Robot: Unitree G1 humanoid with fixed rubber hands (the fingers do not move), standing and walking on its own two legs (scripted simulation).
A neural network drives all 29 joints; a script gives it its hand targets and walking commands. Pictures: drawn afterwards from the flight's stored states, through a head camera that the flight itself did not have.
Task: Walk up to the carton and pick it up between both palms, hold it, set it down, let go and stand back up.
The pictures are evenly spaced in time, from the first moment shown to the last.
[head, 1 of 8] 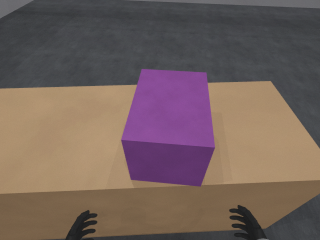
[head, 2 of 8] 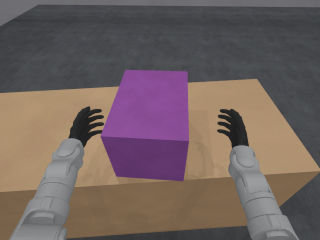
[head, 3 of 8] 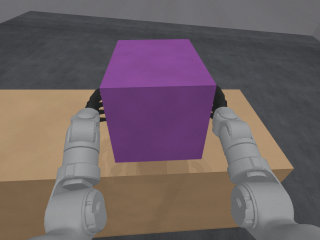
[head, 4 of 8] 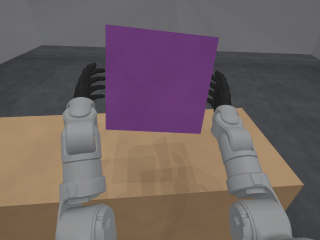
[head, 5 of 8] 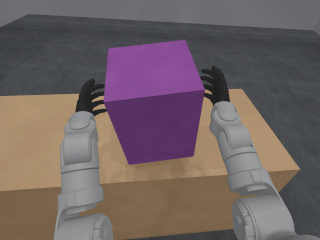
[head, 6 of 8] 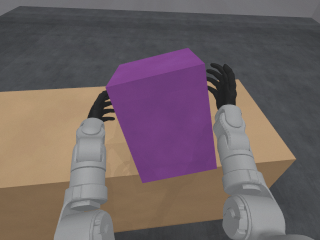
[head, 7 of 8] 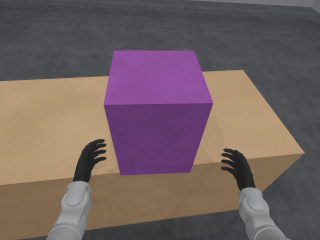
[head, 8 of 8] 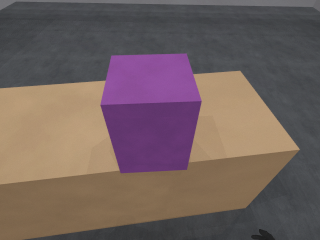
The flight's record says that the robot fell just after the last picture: no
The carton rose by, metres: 0.33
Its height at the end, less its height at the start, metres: +0.05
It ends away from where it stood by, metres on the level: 0.08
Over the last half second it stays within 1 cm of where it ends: yes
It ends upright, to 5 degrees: no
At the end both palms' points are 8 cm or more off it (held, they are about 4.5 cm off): yes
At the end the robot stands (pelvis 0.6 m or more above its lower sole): yes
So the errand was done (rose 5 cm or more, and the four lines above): no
